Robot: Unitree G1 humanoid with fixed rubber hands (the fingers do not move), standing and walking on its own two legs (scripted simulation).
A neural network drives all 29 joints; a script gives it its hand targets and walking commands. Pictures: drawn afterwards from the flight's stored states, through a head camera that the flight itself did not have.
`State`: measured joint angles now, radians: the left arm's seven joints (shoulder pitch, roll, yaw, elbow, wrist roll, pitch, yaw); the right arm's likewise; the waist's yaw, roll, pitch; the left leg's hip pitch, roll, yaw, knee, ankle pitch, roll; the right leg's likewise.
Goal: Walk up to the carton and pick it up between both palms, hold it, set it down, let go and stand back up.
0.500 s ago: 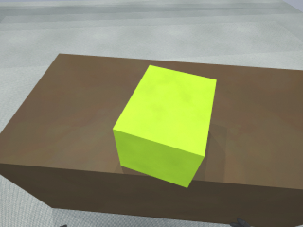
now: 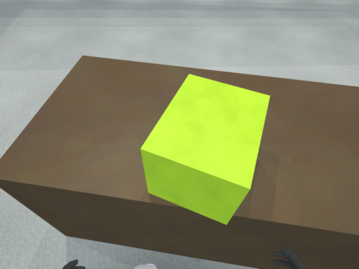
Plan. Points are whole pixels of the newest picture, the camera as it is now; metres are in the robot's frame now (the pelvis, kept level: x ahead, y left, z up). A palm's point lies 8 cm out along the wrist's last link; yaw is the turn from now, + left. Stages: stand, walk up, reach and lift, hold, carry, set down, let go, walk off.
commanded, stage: walk up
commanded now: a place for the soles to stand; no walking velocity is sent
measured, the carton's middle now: (206, 145) +0.43 -0.07 -0.01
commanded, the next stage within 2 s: reach and lift in 0.04 s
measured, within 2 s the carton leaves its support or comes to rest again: neither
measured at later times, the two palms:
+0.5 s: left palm (79, 241) +0.19 +0.24 -0.08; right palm out of the picture +0.10 -0.25 -0.06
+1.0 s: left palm (76, 219) +0.24 +0.25 -0.05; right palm (284, 258) +0.16 -0.22 -0.04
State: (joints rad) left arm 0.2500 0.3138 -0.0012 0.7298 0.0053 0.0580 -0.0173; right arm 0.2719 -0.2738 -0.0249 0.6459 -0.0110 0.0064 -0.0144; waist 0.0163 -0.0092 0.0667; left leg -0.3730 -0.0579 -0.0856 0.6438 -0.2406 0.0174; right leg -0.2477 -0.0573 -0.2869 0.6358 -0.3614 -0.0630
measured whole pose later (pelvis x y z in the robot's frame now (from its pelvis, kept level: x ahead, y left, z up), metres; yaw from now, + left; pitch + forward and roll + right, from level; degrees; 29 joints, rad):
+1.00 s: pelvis +0.04 +0.03 +0.02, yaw -12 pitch -3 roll -1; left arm 0.23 0.30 0.00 0.54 -0.11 -0.08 -0.02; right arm 0.20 -0.13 -0.06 0.72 0.07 -0.32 0.00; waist 0.05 -0.03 0.06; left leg -0.14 0.00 0.12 0.43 -0.23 0.05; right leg -0.08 0.01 -0.06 0.38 -0.24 -0.02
